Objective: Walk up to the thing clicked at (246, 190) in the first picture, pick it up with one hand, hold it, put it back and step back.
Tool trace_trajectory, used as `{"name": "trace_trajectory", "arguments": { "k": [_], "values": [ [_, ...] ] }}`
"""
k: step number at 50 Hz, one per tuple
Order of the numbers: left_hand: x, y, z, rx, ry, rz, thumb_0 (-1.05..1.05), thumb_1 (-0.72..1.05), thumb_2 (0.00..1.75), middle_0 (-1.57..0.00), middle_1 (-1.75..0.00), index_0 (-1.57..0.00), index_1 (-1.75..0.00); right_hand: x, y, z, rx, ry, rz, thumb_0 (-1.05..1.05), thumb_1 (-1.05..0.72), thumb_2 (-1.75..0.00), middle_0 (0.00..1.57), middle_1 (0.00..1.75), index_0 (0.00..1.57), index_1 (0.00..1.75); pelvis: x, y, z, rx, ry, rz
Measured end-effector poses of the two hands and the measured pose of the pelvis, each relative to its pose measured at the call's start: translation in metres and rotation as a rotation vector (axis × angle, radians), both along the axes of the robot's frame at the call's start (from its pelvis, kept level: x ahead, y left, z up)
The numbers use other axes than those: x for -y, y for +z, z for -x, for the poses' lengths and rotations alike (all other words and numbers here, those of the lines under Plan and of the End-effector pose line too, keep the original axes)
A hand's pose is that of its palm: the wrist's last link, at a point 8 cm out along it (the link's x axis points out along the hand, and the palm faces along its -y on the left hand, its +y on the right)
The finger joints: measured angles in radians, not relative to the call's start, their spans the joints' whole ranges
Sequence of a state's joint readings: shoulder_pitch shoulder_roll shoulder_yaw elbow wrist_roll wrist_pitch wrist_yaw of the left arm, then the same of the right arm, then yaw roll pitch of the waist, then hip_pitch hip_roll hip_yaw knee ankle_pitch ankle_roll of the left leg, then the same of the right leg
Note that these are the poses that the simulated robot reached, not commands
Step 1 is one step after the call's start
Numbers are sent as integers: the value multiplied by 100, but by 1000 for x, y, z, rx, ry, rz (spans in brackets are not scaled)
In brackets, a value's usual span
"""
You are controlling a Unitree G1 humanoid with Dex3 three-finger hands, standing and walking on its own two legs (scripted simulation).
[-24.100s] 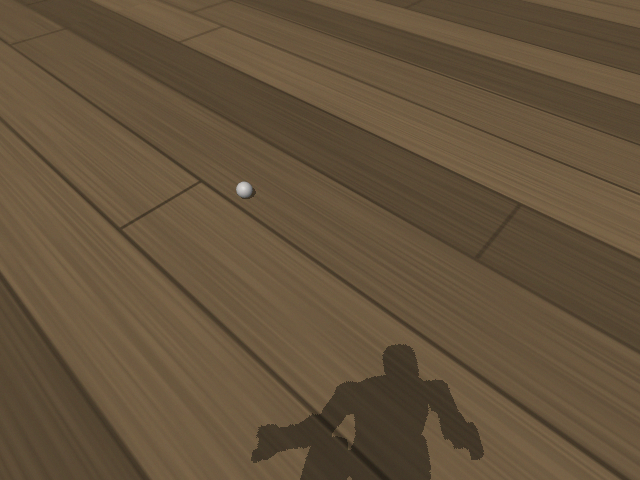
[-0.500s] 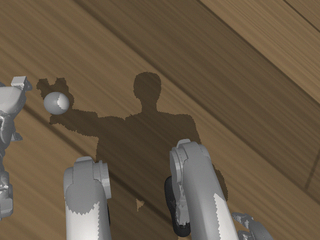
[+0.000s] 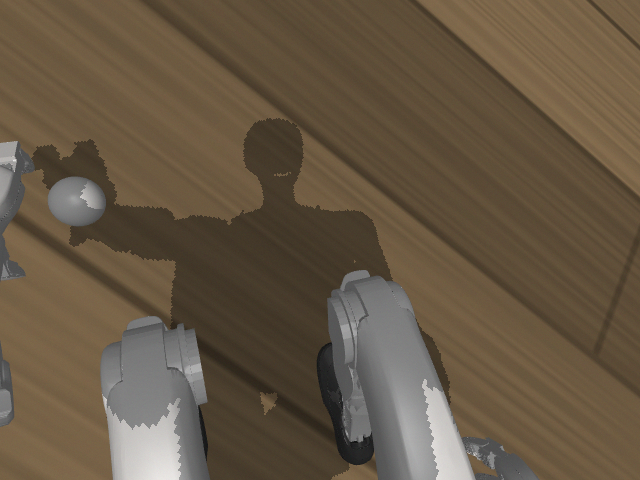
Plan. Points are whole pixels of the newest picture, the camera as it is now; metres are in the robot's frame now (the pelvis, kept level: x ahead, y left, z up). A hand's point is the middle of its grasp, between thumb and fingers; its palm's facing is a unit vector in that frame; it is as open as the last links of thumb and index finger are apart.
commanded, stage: approach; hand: left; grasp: from above
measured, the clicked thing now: (77, 201) +0.51 +0.26 -0.30
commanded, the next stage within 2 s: close in in 0.82 s
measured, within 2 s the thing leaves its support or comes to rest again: neither
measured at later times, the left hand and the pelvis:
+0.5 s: hand (70, 142) +0.55 +0.23 -0.16, palm faces -0.32 -0.04 -0.95, open 13.8 cm; pelvis +0.00 +0.00 -0.01, yaw -1 degrees
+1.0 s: hand (24, 218) +0.46 +0.28 -0.19, palm faces -0.46 -0.07 -0.89, open 13.5 cm; pelvis -0.01 +0.00 -0.01, yaw +0 degrees
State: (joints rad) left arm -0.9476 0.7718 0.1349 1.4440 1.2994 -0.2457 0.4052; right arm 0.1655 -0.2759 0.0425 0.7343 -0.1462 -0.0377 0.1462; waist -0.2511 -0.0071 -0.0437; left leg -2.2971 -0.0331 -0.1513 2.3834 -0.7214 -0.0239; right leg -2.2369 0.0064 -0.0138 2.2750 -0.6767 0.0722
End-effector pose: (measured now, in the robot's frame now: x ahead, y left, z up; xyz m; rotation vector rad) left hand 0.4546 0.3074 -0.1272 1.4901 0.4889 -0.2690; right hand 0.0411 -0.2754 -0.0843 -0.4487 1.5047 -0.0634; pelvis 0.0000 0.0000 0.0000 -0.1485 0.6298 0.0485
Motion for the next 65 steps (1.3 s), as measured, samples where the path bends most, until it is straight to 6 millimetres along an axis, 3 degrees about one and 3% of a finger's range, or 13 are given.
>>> {"name": "trace_trajectory", "arguments": {
  "k": [12, 19, 24, 28, 32, 37, 43, 47, 52, 57, 61, 65],
  "values": [
    [11, -4, -11, 9, -39, 4, 0, -51, 99, -8, -105, -10, -104, 2, -5, -5, 11, 32, 2, 0, -91, -89, 21, 30, 20, 30, 1, -7, 1, 8, -2, -1],
    [50, 4, -53, 93, -100, 18, -1, -50, 97, -8, -108, -11, -106, 3, -1, 3, 20, 18, 36, 0, -91, -89, 21, 30, 20, 30, 1, -11, 2, 3, -10, 6],
    [77, 18, -86, 155, -90, 2, 0, -49, 97, -8, -108, -11, -107, 1, 5, 20, 12, -33, 49, 0, -91, -89, 21, 30, 20, 30, 1, -11, 0, -16, -18, 8],
    [88, 26, -99, 140, -45, -33, 0, -49, 97, -8, -109, -11, -107, -3, 7, 37, -12, -82, 29, 0, -91, -89, 21, 30, 20, 30, 1, -8, 0, -24, -25, 4],
    [86, 26, -94, 68, 13, -49, 0, -49, 97, -8, -108, -10, -106, -8, 6, 50, -40, -119, -4, 0, -91, -89, 21, 30, 20, 30, 2, -3, 0, -22, -29, -1],
    [65, 12, -68, -55, 67, -39, 0, -49, 96, -8, -108, -10, -106, -13, 4, 55, -64, -125, -34, 0, -90, -89, 21, 30, 20, 30, 4, 0, 2, -2, -26, -8],
    [31, -8, -28, -118, 52, -2, 0, -48, 95, -8, -108, -11, -106, -7, -1, 44, -78, -54, -31, 0, -90, -89, 21, 30, 20, 30, 6, -4, 7, 22, -15, -4],
    [20, -11, -13, -63, -26, 14, 0, -46, 95, -10, -108, -13, -106, 1, -3, 29, -68, -1, -2, 0, -90, -89, 21, 30, 20, 30, 6, -9, 9, 40, -6, 0],
    [24, -1, -15, 35, -83, 32, -1, -44, 95, -10, -109, -14, -106, 9, -3, 3, -11, 43, 46, 0, -91, -89, 21, 30, 20, 30, 2, -12, 10, 45, 0, 6],
    [36, -3, -30, 43, -92, 17, -1, -43, 96, -10, -110, -14, -106, 6, 2, -14, 78, 64, 74, 0, -91, -89, 21, 30, 20, 30, -3, -14, 10, 39, -7, 21],
    [45, -7, -43, 52, -77, 12, -1, -42, 97, -10, -111, -14, -107, 0, 6, -9, 88, 61, 72, -1, -90, -89, 21, 30, 20, 30, -5, -15, 10, 30, -11, 28],
    [50, -18, -49, 31, -50, 7, 0, -41, 95, -9, -110, -13, -107, -8, 6, 9, 59, 39, 57, -1, -90, -89, 21, 30, 20, 30, -7, -17, 9, 26, -15, 32]
  ]
}}
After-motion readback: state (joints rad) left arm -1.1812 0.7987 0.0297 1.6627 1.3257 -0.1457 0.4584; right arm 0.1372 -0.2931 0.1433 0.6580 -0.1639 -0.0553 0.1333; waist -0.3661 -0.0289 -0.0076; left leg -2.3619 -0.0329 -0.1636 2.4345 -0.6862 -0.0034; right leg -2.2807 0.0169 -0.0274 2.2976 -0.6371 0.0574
